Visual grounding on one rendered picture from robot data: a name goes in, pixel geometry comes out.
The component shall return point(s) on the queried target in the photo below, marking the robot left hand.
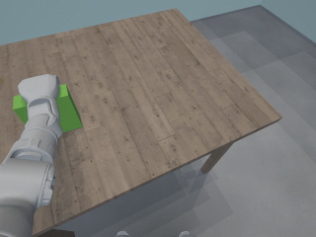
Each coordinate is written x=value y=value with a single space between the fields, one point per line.
x=42 y=85

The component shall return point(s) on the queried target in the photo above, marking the robot left shin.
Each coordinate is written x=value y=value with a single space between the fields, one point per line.
x=122 y=233

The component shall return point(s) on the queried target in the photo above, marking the table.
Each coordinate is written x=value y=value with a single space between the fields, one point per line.
x=153 y=96

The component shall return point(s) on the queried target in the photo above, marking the sponge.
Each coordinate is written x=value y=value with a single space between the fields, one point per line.
x=69 y=116

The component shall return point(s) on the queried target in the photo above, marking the robot left upper arm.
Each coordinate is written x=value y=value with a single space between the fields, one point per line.
x=25 y=185

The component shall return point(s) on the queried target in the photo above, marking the robot left forearm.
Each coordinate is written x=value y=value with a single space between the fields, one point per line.
x=41 y=133

